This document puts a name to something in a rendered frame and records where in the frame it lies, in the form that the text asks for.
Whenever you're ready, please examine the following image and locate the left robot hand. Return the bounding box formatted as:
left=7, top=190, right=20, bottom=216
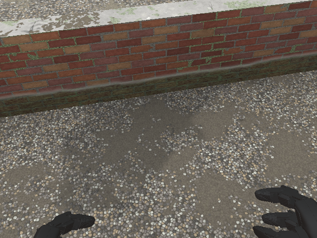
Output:
left=34, top=211, right=95, bottom=238

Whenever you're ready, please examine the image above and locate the right robot hand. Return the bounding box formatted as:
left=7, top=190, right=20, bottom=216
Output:
left=253, top=185, right=317, bottom=238

